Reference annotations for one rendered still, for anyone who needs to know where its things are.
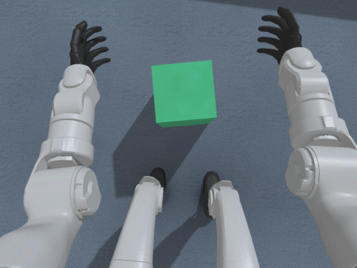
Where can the robot left shin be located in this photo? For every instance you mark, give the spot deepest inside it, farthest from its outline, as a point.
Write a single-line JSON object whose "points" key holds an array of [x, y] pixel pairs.
{"points": [[148, 179]]}

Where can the robot right hand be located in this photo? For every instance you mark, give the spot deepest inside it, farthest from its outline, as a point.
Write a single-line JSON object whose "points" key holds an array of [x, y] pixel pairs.
{"points": [[288, 33]]}

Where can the left robot upper arm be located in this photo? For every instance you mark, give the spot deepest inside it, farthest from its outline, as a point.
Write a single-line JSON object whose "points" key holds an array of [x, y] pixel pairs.
{"points": [[57, 202]]}

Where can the left robot forearm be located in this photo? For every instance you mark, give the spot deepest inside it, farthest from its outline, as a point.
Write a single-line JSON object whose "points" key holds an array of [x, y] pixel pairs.
{"points": [[72, 122]]}

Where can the carton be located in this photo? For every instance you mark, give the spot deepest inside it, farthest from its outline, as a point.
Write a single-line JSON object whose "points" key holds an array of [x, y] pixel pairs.
{"points": [[184, 93]]}

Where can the right robot forearm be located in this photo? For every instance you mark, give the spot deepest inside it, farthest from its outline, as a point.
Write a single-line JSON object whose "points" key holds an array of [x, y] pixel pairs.
{"points": [[310, 104]]}

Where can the right robot upper arm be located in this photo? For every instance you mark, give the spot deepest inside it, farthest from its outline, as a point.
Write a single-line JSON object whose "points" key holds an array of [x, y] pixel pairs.
{"points": [[325, 178]]}

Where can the right robot foot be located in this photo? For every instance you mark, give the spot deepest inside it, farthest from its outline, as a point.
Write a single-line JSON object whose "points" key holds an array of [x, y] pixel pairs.
{"points": [[210, 179]]}

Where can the robot left hand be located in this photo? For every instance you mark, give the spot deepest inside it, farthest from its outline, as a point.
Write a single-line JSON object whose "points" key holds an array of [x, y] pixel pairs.
{"points": [[80, 48]]}

